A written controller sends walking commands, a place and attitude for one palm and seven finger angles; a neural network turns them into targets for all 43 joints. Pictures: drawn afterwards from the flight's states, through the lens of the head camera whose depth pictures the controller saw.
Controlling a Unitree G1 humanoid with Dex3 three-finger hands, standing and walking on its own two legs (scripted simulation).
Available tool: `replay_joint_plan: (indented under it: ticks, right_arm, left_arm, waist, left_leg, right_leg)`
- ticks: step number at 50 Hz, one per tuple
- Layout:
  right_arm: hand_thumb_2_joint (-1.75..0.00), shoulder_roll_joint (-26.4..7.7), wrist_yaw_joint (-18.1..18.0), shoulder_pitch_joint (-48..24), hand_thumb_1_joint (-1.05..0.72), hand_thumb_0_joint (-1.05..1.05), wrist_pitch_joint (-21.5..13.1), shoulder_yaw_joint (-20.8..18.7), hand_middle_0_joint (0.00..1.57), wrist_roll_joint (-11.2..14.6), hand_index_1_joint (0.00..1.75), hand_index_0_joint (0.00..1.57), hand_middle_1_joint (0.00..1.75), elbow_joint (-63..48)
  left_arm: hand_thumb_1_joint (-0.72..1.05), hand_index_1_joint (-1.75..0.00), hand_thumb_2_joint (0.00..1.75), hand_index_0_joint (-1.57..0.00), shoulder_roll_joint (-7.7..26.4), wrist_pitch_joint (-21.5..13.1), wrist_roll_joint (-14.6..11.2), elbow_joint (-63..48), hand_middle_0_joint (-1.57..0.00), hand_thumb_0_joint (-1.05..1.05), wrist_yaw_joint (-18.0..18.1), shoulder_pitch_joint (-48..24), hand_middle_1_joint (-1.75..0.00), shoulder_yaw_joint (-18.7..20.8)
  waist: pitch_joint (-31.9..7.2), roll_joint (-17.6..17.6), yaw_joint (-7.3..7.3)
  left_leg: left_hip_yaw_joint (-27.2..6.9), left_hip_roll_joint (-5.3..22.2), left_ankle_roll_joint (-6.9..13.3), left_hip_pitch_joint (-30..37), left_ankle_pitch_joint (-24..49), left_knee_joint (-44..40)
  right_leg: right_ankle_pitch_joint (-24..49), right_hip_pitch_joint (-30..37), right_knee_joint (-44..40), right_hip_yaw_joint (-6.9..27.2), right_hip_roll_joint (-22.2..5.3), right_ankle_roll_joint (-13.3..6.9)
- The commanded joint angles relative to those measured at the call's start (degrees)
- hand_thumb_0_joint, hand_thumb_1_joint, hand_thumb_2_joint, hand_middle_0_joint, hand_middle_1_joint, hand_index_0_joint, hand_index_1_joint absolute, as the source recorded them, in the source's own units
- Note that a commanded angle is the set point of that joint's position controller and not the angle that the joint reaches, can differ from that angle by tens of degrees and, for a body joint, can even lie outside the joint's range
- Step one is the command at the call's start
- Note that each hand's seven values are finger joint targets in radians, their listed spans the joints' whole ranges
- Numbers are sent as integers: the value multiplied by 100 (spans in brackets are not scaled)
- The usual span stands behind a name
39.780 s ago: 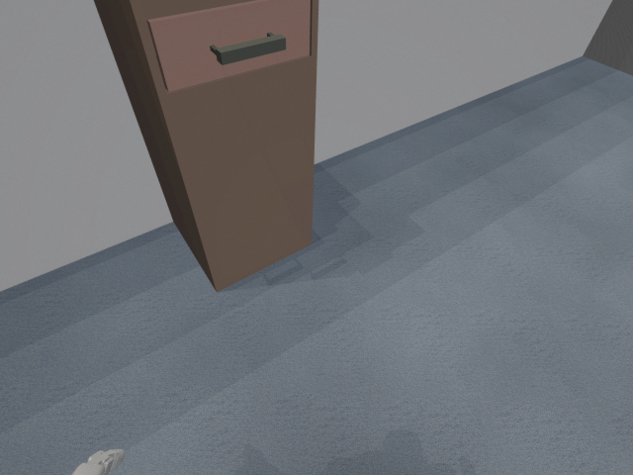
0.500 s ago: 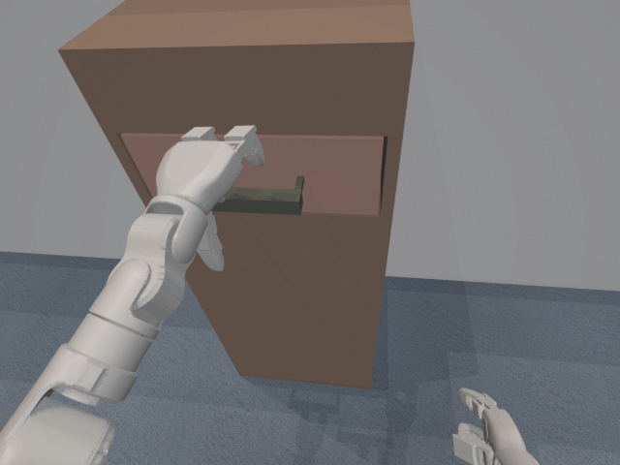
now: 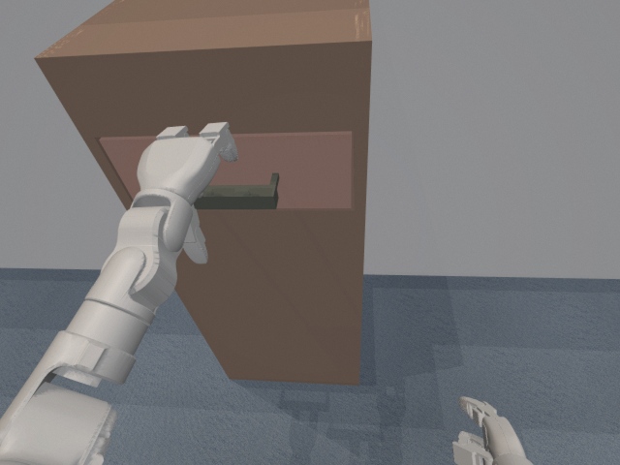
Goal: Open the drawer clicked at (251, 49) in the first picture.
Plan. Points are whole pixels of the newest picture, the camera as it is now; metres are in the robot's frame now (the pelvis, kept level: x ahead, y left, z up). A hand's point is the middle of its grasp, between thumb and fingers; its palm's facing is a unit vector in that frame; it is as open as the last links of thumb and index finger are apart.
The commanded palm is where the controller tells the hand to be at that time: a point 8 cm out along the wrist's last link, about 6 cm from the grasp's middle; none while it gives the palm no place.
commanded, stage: re-aim the fingers above the handle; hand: left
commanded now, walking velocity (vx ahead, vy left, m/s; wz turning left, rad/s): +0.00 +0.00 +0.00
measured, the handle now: (227, 188) +0.49 +0.17 +0.10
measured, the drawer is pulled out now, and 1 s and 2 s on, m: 0.00 0.00 0.00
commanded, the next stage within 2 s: lower the fingers behind the handle in 1.38 s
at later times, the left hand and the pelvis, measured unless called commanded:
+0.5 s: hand (196, 165) +0.43 +0.18 +0.19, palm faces +0.20 -0.04 -0.98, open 13.9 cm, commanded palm +0.37 +0.20 +0.23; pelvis +0.00 -0.01 +0.00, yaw -1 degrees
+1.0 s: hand (195, 147) +0.44 +0.18 +0.21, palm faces +0.25 -0.10 -0.96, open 13.9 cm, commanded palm +0.38 +0.21 +0.23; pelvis +0.00 +0.01 +0.00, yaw -1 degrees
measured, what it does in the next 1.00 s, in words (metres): stands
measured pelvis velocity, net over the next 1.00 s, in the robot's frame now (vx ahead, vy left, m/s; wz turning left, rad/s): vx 0.00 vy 0.01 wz -0.02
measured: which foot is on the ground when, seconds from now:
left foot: down 0.00-1.00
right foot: down 0.00-1.00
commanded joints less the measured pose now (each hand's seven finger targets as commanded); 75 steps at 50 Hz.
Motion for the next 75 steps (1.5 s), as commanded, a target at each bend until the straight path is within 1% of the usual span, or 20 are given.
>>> replay_joint_plan:
  ticks: [1, 6, 9, 14, 16, 18, 21, 27, 32, 37, 41, 42, 49, 53, 56, 59, 62, 64, 68, 75]
  right_arm:
    - [-90, -623, -48, -823, -90, 0, -237, -199, 20, 36, 30, 20, 30, -907]
    - [-90, -676, -113, -673, -90, 0, -251, -247, 20, 74, 30, 20, 30, -1055]
    - [-90, -635, -154, -633, -90, 0, -344, -237, 20, 57, 30, 20, 30, -1129]
    - [-90, -550, -215, -446, -90, 0, -473, -233, 20, -20, 30, 20, 30, -907]
    - [-90, -618, -215, -420, -90, 0, -437, -228, 20, -31, 30, 20, 30, -725]
    - [-90, -443, -200, -485, -90, 0, -466, -164, 20, 19, 30, 20, 30, -684]
    - [-90, -515, -158, -610, -90, 0, -355, -138, 20, 53, 30, 20, 30, -613]
    - [-90, -784, -36, -745, -90, 0, -92, -217, 20, 87, 30, 20, 30, -998]
    - [-90, -737, -113, -715, -90, 0, -249, -258, 20, 121, 30, 20, 30, -1331]
    - [-90, -505, -284, -293, -90, 0, -587, -316, 20, -96, 30, 20, 30, -1010]
    - [-90, -485, -229, -233, -90, 0, -544, -210, 20, -23, 30, 20, 30, -567]
    - [-90, -363, -212, -405, -90, 0, -484, -106, 20, 29, 30, 20, 30, -619]
    - [-90, -594, -96, -627, -90, 0, 73, -17, 20, 45, 30, 20, 30, -716]
    - [-90, -828, 62, -752, -90, 0, 178, -136, 20, 177, 30, 20, 30, -1143]
    - [-90, -858, 48, -688, -90, 0, 127, -259, 20, 142, 30, 20, 30, -1382]
    - [-90, -700, -128, -545, -90, 0, -213, -262, 20, 57, 30, 20, 30, -1375]
    - [-90, -524, -263, -269, -90, 0, -551, -331, 20, -104, 30, 20, 30, -1098]
    - [-90, -496, -198, -62, -90, 0, -571, -340, 20, -48, 30, 20, 30, -753]
    - [-90, -635, -26, -221, -90, 0, -392, -239, 20, 33, 30, 20, 30, -426]
    - [-90, -643, 12, -767, -90, 0, 50, -55, 20, -9, 30, 20, 30, -824]
  left_arm:
    - [-50, -120, 30, -30, 1462, 300, 204, -664, -30, 0, 168, -2441, -120, 996]
    - [-50, -120, 30, -30, 453, 241, -11, -814, -30, 0, -528, -2541, -120, -156]
    - [-50, -120, 30, -30, 442, -148, -113, -1378, -30, 0, -667, -2779, -120, -246]
    - [-50, -120, 30, -30, 1263, -748, -178, -1415, -30, 0, -88, -3139, -120, 826]
    - [-50, -120, 30, -30, 2292, -749, -137, -853, -30, 0, 330, -3088, -120, 1887]
    - [-50, -120, 30, -30, 1832, -648, -77, -459, -30, 0, 670, -3149, -120, 1565]
    - [-50, -120, 30, -30, 2187, -270, 99, 217, -30, 0, 934, -2832, -120, 1748]
    - [-50, -120, 30, -30, 1223, 637, 88, 194, -30, 0, -212, -1562, -120, 657]
    - [-50, -120, 30, -30, 120, 46, -353, -1711, -30, 0, -1193, -2428, -120, -654]
    - [-50, -120, 30, -30, 1007, -1326, -402, -3064, -30, 0, -317, -3419, -120, 385]
    - [-50, -120, 30, -30, 2406, -1158, -360, -1310, -30, 0, 867, -3254, -120, 2072]
    - [-50, -120, 30, -30, 1878, -1050, -388, -1005, -30, 0, 918, -3179, -120, 1546]
    - [-50, -120, 30, -30, 1887, -73, -129, 1135, -30, 0, 604, -1937, -120, 1361]
    - [-50, -120, 30, -30, 821, 722, 152, 711, -30, 0, -289, -1442, -120, 146]
    - [-50, -120, 30, -30, 275, 633, -106, -772, -30, 0, -923, -2074, -120, -443]
    - [-50, -120, 30, -30, 243, -301, -400, -2382, -30, 0, -1056, -3222, -120, -605]
    - [-50, -120, 30, -30, 621, -1193, -459, -3149, -30, 0, -348, -3485, -120, -81]
    - [-50, -120, 30, -30, 253, -1008, -252, -2042, -30, 0, -23, -3404, -120, -227]
    - [-50, -120, 30, -30, 1105, -210, -20, 209, -30, 0, 586, -3149, -120, 878]
    - [-50, -120, 30, -30, 1595, 568, 480, 737, -30, 0, 368, -2502, -120, 1037]
  waist:
    - [-1827, -552, 98]
    - [-1619, -695, -298]
    - [-1806, -475, -275]
    - [-1933, -400, 2]
    - [-1937, -540, 213]
    - [-1722, -755, 237]
    - [-1836, -728, 367]
    - [-1895, -1019, 66]
    - [-1590, -839, -459]
    - [-2358, 228, -197]
    - [-2110, -410, 182]
    - [-1878, -604, 170]
    - [-1467, -807, 344]
    - [-1511, -728, -13]
    - [-1737, -957, -359]
    - [-2217, -492, -482]
    - [-2640, 263, -321]
    - [-1888, 177, -373]
    - [-1033, -548, 33]
    - [-2069, -655, 348]
  left_leg:
    - [-72, -43, 42, -109, 1412, -300]
    - [-162, -81, 153, 90, 1204, -185]
    - [-245, -128, 201, 260, 1220, -105]
    - [-248, -137, 97, 132, 1522, -123]
    - [-195, -123, 30, -216, 1610, -190]
    - [-88, -85, 9, -360, 1586, -250]
    - [6, -64, -52, -453, 1611, -334]
    - [51, -22, 93, -328, 1793, -307]
    - [-194, -115, 295, 323, 1605, -101]
    - [-367, -150, 150, 1019, 2275, 72]
    - [-215, -125, -65, 124, 2202, -92]
    - [-109, -102, -61, -15, 2012, -178]
    - [53, 66, -132, -513, 1657, -453]
    - [36, 84, -10, -321, 1711, -433]
    - [-168, 37, 182, 283, 1918, -241]
    - [-391, -83, 298, 889, 2067, -50]
    - [-505, -28, 153, 1509, 2721, 88]
    - [-594, 8, -108, 1172, 2639, 55]
    - [-368, -7, -223, 37, 1699, -319]
    - [-79, 67, -111, -371, 1869, -472]
  right_leg:
    - [1356, 1414, -394, 390, -128, 79]
    - [1361, 992, -444, 346, -144, 131]
    - [1328, 885, -361, 352, -130, 106]
    - [1520, 1106, -297, 339, -109, 47]
    - [1673, 1496, -293, 372, -132, 53]
    - [1649, 1522, -317, 377, -163, 88]
    - [1743, 1853, -306, 495, -171, 97]
    - [2489, 1858, -272, 420, -210, 211]
    - [2027, 920, -364, 289, -123, 194]
    - [1888, 723, -171, 268, -31, -10]
    - [2021, 1364, -159, 229, -51, -24]
    - [1955, 1431, -200, 241, -102, 3]
    - [1806, 1645, -348, 326, -144, 91]
    - [1898, 1364, -412, 222, -117, 121]
    - [2004, 996, -407, 150, -62, 112]
    - [1812, 752, -233, 197, -54, 74]
    - [1632, 481, -128, 192, -9, -11]
    - [1274, -37, -237, 51, 69, -41]
    - [908, 260, -354, -50, 49, -108]
    - [1696, 1737, -246, 276, -171, 21]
